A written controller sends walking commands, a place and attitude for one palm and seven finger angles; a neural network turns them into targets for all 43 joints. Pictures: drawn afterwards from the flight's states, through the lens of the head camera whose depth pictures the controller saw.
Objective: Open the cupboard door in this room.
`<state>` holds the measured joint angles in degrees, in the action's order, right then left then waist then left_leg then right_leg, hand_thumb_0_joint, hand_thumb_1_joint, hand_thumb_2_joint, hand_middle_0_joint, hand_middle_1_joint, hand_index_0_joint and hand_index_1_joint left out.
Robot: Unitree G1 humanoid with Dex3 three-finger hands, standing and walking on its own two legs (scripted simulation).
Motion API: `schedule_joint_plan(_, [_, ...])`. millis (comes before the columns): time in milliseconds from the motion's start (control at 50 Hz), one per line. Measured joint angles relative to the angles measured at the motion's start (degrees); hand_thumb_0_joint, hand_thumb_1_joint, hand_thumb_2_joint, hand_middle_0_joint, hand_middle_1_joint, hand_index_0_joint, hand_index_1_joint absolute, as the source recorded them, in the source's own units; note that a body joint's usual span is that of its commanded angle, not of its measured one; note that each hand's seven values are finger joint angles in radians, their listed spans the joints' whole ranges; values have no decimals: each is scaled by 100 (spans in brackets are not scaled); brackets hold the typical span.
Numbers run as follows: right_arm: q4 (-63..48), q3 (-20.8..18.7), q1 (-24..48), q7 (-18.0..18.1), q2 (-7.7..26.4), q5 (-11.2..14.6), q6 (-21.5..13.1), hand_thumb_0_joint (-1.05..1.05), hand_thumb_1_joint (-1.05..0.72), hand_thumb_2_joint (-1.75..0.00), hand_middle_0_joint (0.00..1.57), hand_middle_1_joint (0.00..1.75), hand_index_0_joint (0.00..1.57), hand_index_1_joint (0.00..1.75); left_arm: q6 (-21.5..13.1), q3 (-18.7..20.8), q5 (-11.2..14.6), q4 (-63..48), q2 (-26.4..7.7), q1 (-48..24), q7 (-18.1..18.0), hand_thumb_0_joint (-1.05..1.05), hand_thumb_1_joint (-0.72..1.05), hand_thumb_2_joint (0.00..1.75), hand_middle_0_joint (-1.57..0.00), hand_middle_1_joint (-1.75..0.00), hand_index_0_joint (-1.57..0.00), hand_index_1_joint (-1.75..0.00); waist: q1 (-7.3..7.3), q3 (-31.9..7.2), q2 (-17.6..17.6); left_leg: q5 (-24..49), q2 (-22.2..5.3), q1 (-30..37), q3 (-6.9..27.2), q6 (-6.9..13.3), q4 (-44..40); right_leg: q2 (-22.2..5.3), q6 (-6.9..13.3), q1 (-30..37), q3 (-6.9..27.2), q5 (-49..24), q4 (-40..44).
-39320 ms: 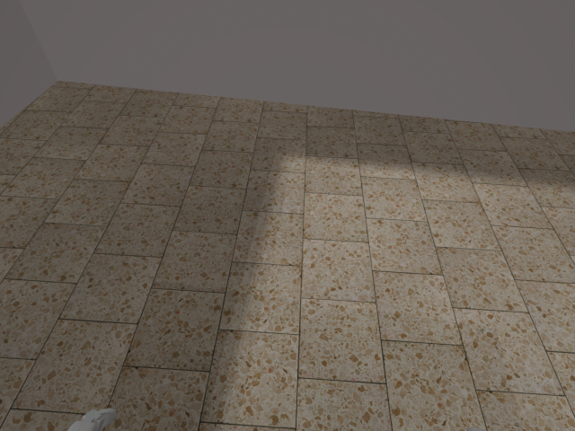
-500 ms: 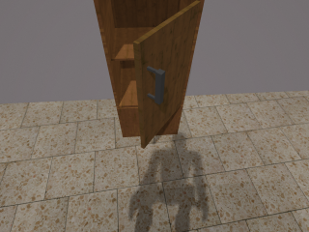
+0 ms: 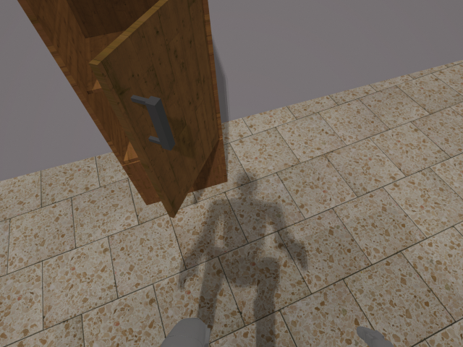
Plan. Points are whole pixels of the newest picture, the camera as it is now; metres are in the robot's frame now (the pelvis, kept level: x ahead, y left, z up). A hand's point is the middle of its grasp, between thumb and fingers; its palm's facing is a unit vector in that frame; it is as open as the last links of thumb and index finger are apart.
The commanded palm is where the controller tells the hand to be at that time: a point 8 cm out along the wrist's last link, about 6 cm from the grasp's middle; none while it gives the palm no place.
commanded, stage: walk to a spot facing it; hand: left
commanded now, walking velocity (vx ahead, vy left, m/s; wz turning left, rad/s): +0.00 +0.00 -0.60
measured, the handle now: (153, 123) +0.54 +0.23 +0.02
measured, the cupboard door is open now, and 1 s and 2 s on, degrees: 50 50 50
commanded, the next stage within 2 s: none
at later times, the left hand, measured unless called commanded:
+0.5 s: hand (118, 332) +0.14 +0.26 -0.18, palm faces -0.23 -0.95 -0.22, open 7.4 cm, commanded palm none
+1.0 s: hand (180, 308) +0.19 +0.14 -0.16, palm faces -0.54 -0.81 -0.20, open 7.4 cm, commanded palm none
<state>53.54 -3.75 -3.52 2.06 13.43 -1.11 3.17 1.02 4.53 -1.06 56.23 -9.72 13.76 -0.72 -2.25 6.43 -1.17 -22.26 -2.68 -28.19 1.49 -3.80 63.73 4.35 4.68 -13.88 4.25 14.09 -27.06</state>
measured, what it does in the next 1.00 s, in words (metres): steps on the spot, turning right: left foot, then right foot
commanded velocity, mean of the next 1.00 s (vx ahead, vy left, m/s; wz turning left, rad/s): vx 0.09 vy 0.00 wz -0.60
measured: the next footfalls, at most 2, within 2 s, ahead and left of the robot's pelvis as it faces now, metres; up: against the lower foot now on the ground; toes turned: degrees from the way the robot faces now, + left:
left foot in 0.30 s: +0.07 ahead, +0.17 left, +0.00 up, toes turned -12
right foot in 0.70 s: +0.00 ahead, -0.09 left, +0.00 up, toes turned -31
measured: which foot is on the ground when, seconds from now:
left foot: up 0.00-0.28, down 0.30-0.70, up 0.72-1.00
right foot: down 0.00-0.28, up 0.30-0.68, down 0.70-1.00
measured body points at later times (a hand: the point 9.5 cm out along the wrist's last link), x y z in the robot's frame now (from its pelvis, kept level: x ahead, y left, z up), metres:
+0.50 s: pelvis +0.01 +0.06 +0.00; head +0.08 +0.08 +0.44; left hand +0.16 +0.31 -0.16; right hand +0.02 -0.19 -0.13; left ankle +0.03 +0.18 -0.74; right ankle -0.05 -0.08 -0.65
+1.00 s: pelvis +0.03 +0.02 +0.00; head +0.06 +0.00 +0.45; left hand +0.22 +0.18 -0.14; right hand -0.06 -0.23 -0.14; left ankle +0.12 +0.14 -0.69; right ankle -0.04 -0.07 -0.74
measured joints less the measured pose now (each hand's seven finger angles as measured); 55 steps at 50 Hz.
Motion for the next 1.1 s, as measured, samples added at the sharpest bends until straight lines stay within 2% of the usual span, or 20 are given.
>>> schedule_joint_plan(200, [-295, 82, 280, -5, -131, 67, -56, 0, -91, -90, 20, 30, 20, 30, 65, 27, -60, -204, -78, 89, 51, 0, 90, 90, -21, -30, -21, -30, -160, 20, 224, -220, 206, 274, 108, 42, -1230, 155, -163, -95, 618, -43, -44])
schedule_joint_plan(240, [-356, 117, 250, -8, -185, 94, -108, 0, -91, -90, 20, 30, 20, 30, 100, 56, -61, -215, -153, 88, 46, 0, 90, 90, -21, -30, -21, -30, -156, 6, 306, -135, 274, 486, 98, 83, -1806, 181, -239, -166, 747, -4, -135])
schedule_joint_plan(280, [-421, 171, 140, -6, -208, 108, -199, 0, -91, -90, 20, 30, 20, 30, 146, 83, -32, -226, -231, 112, 46, 0, 90, 90, -21, -30, -21, -30, -105, -64, 332, 318, 265, 890, 89, 144, -2783, 261, -337, -290, 845, 114, -364])
schedule_joint_plan(300, [-468, 191, 43, -3, -175, 90, -261, 0, -91, -90, 20, 30, 20, 30, 168, 91, -4, -238, -250, 129, 58, 0, 90, 90, -21, -30, -21, -30, -62, -136, 240, 569, 154, 1039, 137, 274, -3169, 341, -360, -445, 772, 399, -663])
schedule_joint_plan(340, [-454, 238, -80, 37, -245, 22, -285, 0, -91, -90, 20, 30, 20, 30, 220, 125, -7, -204, -408, -30, 90, 0, 90, 90, -21, -30, -21, -30, -74, -40, 381, 497, 161, 1057, -28, 381, -3001, 183, -497, -821, 482, 1265, -1756])
schedule_joint_plan(360, [-447, 282, -157, 44, -292, -17, -268, 0, -91, -90, 20, 30, 20, 30, 231, 156, -29, -221, -492, -85, 115, 1, 90, 90, -21, -30, -21, -29, -98, 3, 456, 449, 131, 1132, -135, 394, -3021, 97, -567, -1021, 323, 1419, -2332])
schedule_joint_plan(420, [-438, 372, -446, 54, -355, -58, -230, 0, -90, -90, 20, 30, 20, 30, 225, 216, -53, -273, -660, -245, 197, 1, 91, 90, -20, -30, -20, -29, -89, 60, 497, 494, -22, 1343, -349, 376, -3266, -157, -730, -1486, -73, 1324, -3585])
schedule_joint_plan(460, [-411, 382, -605, 55, -347, -63, -220, 0, -90, -90, 20, 30, 20, 30, 231, 214, -35, -333, -704, -330, 238, 1, 91, 90, -20, -30, -20, -29, -57, 95, 439, 551, -130, 1454, -488, 371, -3405, -323, -790, -1621, -217, 1178, -3879])
schedule_joint_plan(520, [-354, 357, -805, 40, -295, -65, -214, 0, -90, -90, 20, 30, 20, 30, 253, 184, -18, -393, -709, -434, 277, 0, 91, 90, -20, -30, -20, -29, 15, 122, 327, 560, -277, 1575, -737, 347, -3507, -530, -830, -1586, -371, 1055, -3584])
schedule_joint_plan(580, [-295, 299, -974, 6, -207, -80, -214, 0, -90, -90, 20, 30, 20, 30, 279, 131, -15, -405, -665, -572, 304, 0, 91, 90, -20, -30, -20, -29, 128, 140, 218, 488, -399, 1627, -994, 300, -3459, -659, -785, -1312, -548, 1027, -2703])
schedule_joint_plan(640, [-234, 230, -1122, -31, -82, -91, -196, 0, -90, -90, 20, 30, 20, 30, 250, 64, -11, -432, -590, -718, 324, 1, 91, 90, -20, -30, -20, -29, 251, 144, 92, 323, -524, 1594, -1232, 213, -3225, -652, -669, -912, -716, 992, -1763])
schedule_joint_plan(700, [-166, 158, -1283, -79, 68, -36, -143, 0, -90, -90, 20, 30, 20, 30, 110, -3, -23, -504, -522, -803, 313, 0, 91, 90, -20, -30, -20, -29, 317, 83, -31, 7, -686, 1354, -1362, 93, -2553, -565, -443, -422, -797, 124, -727])
schedule_joint_plan(720, [-112, 129, -1236, -85, 136, -13, -78, 0, -90, -90, 20, 30, 20, 30, 47, -26, -20, -508, -462, -844, 273, 0, 91, 90, -20, -30, -20, -29, 340, 129, -122, -386, -695, 1145, -1168, 62, -2005, -499, -372, -477, -770, 152, -851])
schedule_joint_plan(760, [-35, 89, -1134, -70, 219, 7, 40, 0, -91, -90, 20, 30, 20, 30, -18, -90, 1, -531, -354, -863, 191, 0, 91, 90, -20, -30, -20, -29, 392, 191, -194, -812, -509, 685, -710, 43, -850, -447, -306, -462, -692, 329, -929])
schedule_joint_plan(800, [-6, 64, -1065, -96, 228, -4, 88, 0, -91, -90, 20, 30, 20, 30, 0, -110, 9, -544, -270, -794, 127, 0, 91, 90, -20, -30, -20, -29, 386, 157, -168, -635, -397, 345, -516, 7, -155, -405, -293, -346, -572, 305, -733])
schedule_joint_plan(840, [-24, 55, -1018, -149, 197, -32, 78, 0, -91, -90, 20, 30, 20, 30, 25, -116, 2, -518, -210, -681, 103, 0, 91, 90, -20, -30, -21, -29, 368, 66, -96, -322, -350, 149, -446, -33, 42, -369, -287, -221, -438, 184, -489])
schedule_joint_plan(900, [-91, 44, -940, -214, 131, -60, 12, 0, -91, -90, 20, 30, 20, 30, -10, -129, -17, -441, -139, -465, 135, 0, 90, 90, -21, -30, -21, -29, 332, -79, -2, -34, -293, 59, -377, -69, -217, -305, -254, -60, -241, 47, -184])
schedule_joint_plan(980, [-178, 29, -846, -266, 42, -59, -96, 0, -91, -90, 20, 30, 20, 30, -59, -125, -44, -335, -82, -166, 203, 0, 90, 90, -21, -30, -21, -30, 234, -250, 82, 28, -182, 161, -339, -57, -972, -229, -229, 94, -11, 16, 51])
schedule_joint_plan(1060, [-264, 43, -774, -268, -51, -31, -249, 0, -91, -90, 20, 30, 20, 30, -72, -63, -56, -245, -108, 107, 241, 0, 90, 90, -21, -30, -21, -30, 79, -356, 198, -38, 17, 509, -346, 21, -1987, -185, -287, 165, 231, 140, 45])
schedule_joint_plan(1100, [-332, 88, -787, -243, -82, -17, -387, 0, -91, -90, 20, 30, 20, 30, -53, -11, -44, -202, -148, 255, 244, 0, 90, 90, -21, -30, -21, -30, 39, -415, 248, 154, 100, 905, -393, 61, -2843, -138, -352, 104, 361, 337, -195])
